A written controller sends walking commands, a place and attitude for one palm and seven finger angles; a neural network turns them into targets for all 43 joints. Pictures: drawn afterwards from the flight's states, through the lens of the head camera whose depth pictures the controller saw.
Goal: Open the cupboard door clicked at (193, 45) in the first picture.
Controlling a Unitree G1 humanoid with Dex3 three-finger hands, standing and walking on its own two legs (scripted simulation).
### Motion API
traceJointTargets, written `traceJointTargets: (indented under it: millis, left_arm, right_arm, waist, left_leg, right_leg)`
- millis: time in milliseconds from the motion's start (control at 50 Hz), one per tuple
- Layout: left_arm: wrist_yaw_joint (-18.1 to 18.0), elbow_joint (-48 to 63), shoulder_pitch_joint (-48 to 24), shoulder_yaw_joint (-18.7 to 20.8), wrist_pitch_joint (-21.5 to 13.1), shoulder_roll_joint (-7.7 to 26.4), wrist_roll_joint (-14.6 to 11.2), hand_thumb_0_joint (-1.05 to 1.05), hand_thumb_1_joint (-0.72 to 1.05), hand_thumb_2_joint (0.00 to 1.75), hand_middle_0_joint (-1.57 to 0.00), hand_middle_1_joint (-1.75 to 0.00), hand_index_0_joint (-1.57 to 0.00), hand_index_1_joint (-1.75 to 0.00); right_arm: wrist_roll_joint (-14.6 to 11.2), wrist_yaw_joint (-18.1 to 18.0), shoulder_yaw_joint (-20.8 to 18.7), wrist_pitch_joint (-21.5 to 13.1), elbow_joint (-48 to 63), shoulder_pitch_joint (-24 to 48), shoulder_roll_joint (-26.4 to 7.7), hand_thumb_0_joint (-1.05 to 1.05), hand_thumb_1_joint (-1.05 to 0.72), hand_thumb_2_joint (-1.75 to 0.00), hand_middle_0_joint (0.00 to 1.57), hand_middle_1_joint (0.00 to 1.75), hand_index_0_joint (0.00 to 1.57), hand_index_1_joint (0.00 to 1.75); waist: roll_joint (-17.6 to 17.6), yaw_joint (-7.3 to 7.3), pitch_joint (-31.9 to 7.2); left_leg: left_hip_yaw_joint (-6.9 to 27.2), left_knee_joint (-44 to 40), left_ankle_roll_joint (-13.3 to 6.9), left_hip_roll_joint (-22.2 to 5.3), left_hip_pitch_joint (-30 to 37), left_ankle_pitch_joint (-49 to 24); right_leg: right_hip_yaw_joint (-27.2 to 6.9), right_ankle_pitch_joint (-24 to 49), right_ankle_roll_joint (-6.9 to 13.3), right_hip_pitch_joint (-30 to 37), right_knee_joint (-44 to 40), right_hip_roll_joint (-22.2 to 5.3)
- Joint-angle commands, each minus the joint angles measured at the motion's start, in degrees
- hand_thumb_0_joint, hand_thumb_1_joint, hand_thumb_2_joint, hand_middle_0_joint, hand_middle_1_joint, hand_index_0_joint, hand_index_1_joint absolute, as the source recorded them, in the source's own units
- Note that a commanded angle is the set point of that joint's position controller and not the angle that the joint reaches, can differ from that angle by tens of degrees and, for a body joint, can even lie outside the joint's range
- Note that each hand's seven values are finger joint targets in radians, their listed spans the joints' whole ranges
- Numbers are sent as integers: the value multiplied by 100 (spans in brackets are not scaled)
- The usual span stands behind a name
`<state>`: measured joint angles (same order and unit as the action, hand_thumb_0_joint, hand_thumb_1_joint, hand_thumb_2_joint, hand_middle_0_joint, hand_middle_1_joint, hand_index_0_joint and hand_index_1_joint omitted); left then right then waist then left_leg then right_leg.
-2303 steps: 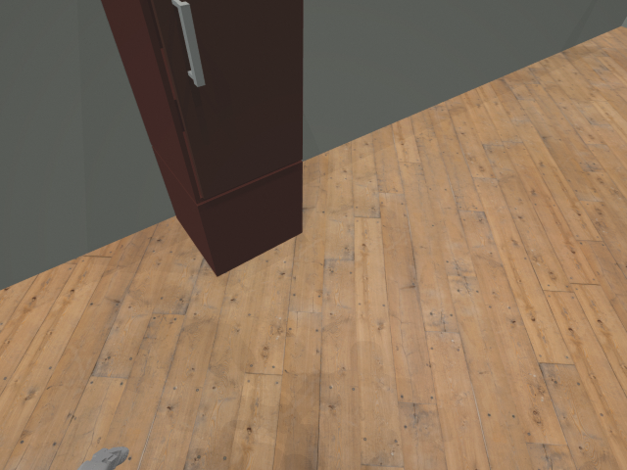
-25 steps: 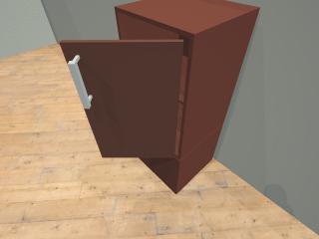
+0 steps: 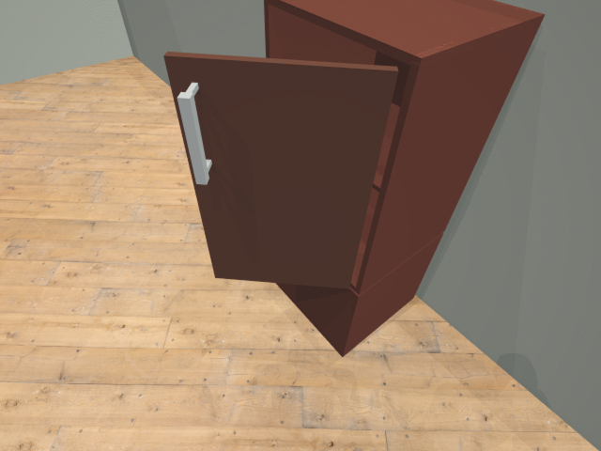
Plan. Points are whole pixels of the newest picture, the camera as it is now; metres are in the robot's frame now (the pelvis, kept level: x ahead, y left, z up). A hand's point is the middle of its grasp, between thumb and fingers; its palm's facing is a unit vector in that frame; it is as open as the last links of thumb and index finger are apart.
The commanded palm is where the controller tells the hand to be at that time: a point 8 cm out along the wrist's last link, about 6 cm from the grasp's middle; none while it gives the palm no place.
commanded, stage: come to a stop and stand still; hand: left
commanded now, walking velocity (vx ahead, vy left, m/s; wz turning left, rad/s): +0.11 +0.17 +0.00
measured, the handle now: (198, 136) +0.58 +0.23 +0.12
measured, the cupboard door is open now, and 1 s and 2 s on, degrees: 47 47 47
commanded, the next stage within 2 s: look again from close up in 1.24 s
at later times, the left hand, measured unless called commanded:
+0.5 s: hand out of the picture +0.05 +0.21 -0.17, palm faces -0.04 -0.98 -0.19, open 7.2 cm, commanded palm none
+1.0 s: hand out of the picture -0.01 +0.15 -0.18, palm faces +0.00 -0.99 -0.17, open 7.4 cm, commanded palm none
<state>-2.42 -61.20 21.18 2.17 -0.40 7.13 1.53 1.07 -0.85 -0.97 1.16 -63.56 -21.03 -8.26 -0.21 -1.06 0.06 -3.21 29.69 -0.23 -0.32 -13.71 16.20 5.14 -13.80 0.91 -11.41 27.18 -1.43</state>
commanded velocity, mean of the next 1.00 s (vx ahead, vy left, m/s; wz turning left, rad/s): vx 0.00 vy -0.06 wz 0.00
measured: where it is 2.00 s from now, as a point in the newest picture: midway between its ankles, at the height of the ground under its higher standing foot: outside the picture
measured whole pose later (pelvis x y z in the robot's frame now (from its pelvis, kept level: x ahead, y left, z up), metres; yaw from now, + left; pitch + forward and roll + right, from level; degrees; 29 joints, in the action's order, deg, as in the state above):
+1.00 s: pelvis -0.01 -0.01 +0.00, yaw -1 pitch -2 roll +0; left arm -1.9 -62.0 19.6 -1.6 -1.3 8.1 1.1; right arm 1.0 -1.1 0.0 -0.5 -60.2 -14.3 -10.0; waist 0.1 0.2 -0.4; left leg -4.3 28.1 -0.8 -1.5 -13.5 12.5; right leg 3.9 -14.6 1.4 -10.9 27.6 0.1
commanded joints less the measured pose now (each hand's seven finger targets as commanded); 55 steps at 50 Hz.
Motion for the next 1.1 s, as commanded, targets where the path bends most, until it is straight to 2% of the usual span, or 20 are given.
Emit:
traceJointTargets:
  millis: [0, 40, 60, 80, 120, 240, 320, 440, 500, 520, 560, 580, 600, 620, 640, 660, 700, 720, 820, 1080]
  left_arm:
    - [-28, 380, -50, 262, 53, 842, -29, 0, 90, 90, -20, -30, -20, -30]
    - [-4, 483, -60, 154, 108, 386, 19, 0, 90, 90, -20, -30, -20, -30]
    - [9, 468, -97, 80, 102, 319, 42, 0, 90, 90, -20, -30, -20, -30]
    - [49, 436, -46, 49, 70, 243, 42, 0, 90, 90, -20, -30, -20, -30]
    - [113, 297, 83, 19, 17, 135, 46, 0, 90, 90, -20, -30, -20, -30]
    - [116, 233, -103, -50, 49, 176, -19, 0, 90, 90, -20, -30, -20, -30]
    - [122, 299, -380, -17, 158, 261, -18, 0, 90, 90, -20, -30, -20, -30]
    - [120, 331, -500, 1, 187, 201, -30, 0, 90, 90, -20, -30, -20, -30]
    - [90, 246, -379, -6, 121, 180, -49, 0, 90, 90, -20, -30, -20, -30]
    - [69, 217, -292, -14, 77, 222, -53, 0, 90, 90, -20, -30, -20, -30]
    - [20, 110, -118, -16, -11, 390, -76, 0, 90, 90, -20, -30, -20, -30]
    - [16, 75, -80, -49, -43, 444, -84, 0, 90, 90, -20, -30, -20, -30]
    - [-152, 35, 134, -157, 3, 874, 18, 0, 90, 90, -20, -30, -20, -30]
    - [-131, 71, -125, -144, -81, 855, -6, 0, 90, 90, -20, -30, -20, -30]
    - [-100, 139, -240, -169, -150, 723, -59, 0, 90, 90, -20, -30, -20, -30]
    - [-88, 194, -253, -199, -173, 695, -86, 0, 90, 90, -20, -30, -20, -30]
    - [-57, 233, -255, -183, -159, 753, -98, 0, 90, 90, -20, -30, -20, -30]
    - [-48, 218, -214, -186, -152, 785, -74, 0, 90, 90, -20, -30, -20, -30]
    - [4, 156, -178, -238, -165, 731, -68, 0, 90, 90, -20, -30, -20, -30]
    - [24, 148, 74, -235, -182, 762, -80, 0, 90, 90, -20, -30, -20, -30]
  right_arm:
    - [45, 14, -99, -88, 247, -740, -439, 0, -90, -90, 20, 30, 20, 30]
    - [70, -21, -166, -84, 338, -806, -790, 0, -90, -90, 20, 30, 20, 30]
    - [54, -41, -144, -131, 391, -683, -696, 0, -90, -90, 20, 30, 20, 30]
    - [47, -56, -99, -194, 423, -521, -619, 0, -90, -90, 20, 30, 20, 30]
    - [39, -85, -41, -302, 422, -370, -454, 0, -90, -90, 20, 30, 20, 30]
    - [49, -204, 39, -426, 175, -563, -415, 0, -90, -90, 20, 30, 20, 30]
    - [66, -260, -30, -344, 45, -635, -490, 0, -90, -90, 20, 30, 20, 30]
    - [89, -229, -117, -262, -18, -429, -525, 0, -90, -90, 20, 30, 20, 30]
    - [60, -193, -129, -251, -51, -385, -490, 0, -90, -90, 20, 30, 20, 30]
    - [39, -180, -108, -253, -63, -336, -431, 0, -90, -90, 20, 30, 20, 30]
    - [-19, -132, -41, -279, -43, -244, -207, 0, -90, -90, 20, 30, 20, 30]
    - [-28, -111, -1, -280, -16, -174, -125, 0, -90, -90, 20, 30, 20, 30]
    - [-93, -58, -63, -287, 501, 600, -698, 0, -90, -90, 20, 30, 20, 30]
    - [-36, -42, 3, -245, 621, 444, -571, 0, -90, -90, 20, 30, 20, 30]
    - [6, -26, -3, -295, 439, 45, -407, 0, -90, -90, 20, 30, 20, 30]
    - [18, -23, -7, -303, 384, -13, -525, 0, -90, -90, 20, 30, 20, 30]
    - [8, -31, 9, -295, 391, 55, -556, 0, -90, -90, 20, 30, 20, 30]
    - [6, -35, 31, -287, 433, 122, -522, 0, -90, -90, 20, 30, 20, 30]
    - [-3, -26, 43, -209, 498, 188, -560, 0, -90, -90, 20, 30, 20, 30]
    - [-30, -14, 64, -217, 397, 346, -626, 0, -90, -90, 20, 30, 20, 30]
  waist:
    - [183, 254, 592]
    - [1339, 256, 767]
    - [1089, 286, 832]
    - [633, 184, 800]
    - [15, 93, 635]
    - [295, 238, 234]
    - [411, 320, 281]
    - [649, 316, 260]
    - [509, 244, 144]
    - [361, 160, 128]
    - [-43, 117, 108]
    - [-213, 128, 206]
    - [-666, -129, 623]
    - [-958, 209, 382]
    - [-787, 266, -165]
    - [-385, 251, -245]
    - [600, 218, -134]
    - [698, 180, 101]
    - [-156, 259, 588]
    - [-165, 200, 484]
  left_leg:
    - [328, -881, -133, -318, 222, 436]
    - [1759, -1948, -669, -1290, -112, 1490]
    - [2140, -2278, -926, -1504, -301, 1732]
    - [2157, -2301, -1050, -1542, -305, 1547]
    - [1917, -2207, -1042, -1493, -166, 861]
    - [1290, -1779, -919, -1506, 657, -1778]
    - [1297, -1556, -1018, -1660, 700, -2305]
    - [1240, -1526, -968, -1545, 417, -1490]
    - [1085, -1329, -786, -1340, 291, -1267]
    - [1005, -1120, -656, -1203, 108, -1270]
    - [653, -939, -289, -781, -482, -617]
    - [434, -919, -184, -544, -427, -358]
    - [290, -131, -33, -567, -359, -286]
    - [250, -171, 40, -497, -211, -328]
    - [362, -364, -82, -500, 77, -330]
    - [445, -355, -142, -554, 148, -772]
    - [537, -504, -188, -641, 68, -836]
    - [562, -524, -207, -659, -102, -927]
    - [436, -592, -154, -511, -84, -239]
    - [351, -726, -102, -448, 119, -274]
  right_leg:
    - [-838, -1456, 419, -1090, -366, -879]
    - [145, -1477, 114, -1483, 1262, -77]
    - [-92, -1516, 141, -1588, 2097, -91]
    - [-302, -1312, 173, -1666, 2553, -208]
    - [-438, -875, 137, -1707, 2786, -272]
    - [-473, -751, -70, -1550, 2059, -242]
    - [-496, -951, -100, -1479, 1880, -199]
    - [-395, -1019, -84, -1024, 1191, -149]
    - [-294, -488, -61, -430, 292, -95]
    - [-331, -52, -54, -46, -334, -113]
    - [-905, 505, 128, 593, -565, -519]
    - [-1002, 620, 252, 403, -563, -722]
    - [-936, 1110, 52, -344, -607, -621]
    - [-860, 1530, 144, -302, -521, -807]
    - [-845, 851, 195, -43, -343, -712]
    - [-824, 695, 181, -75, -294, -567]
    - [-783, 370, 194, -111, -246, -456]
    - [-744, 450, 198, -126, -264, -426]
    - [-953, -140, 232, -593, -700, -469]
    - [-1071, -421, 159, -535, -1085, -516]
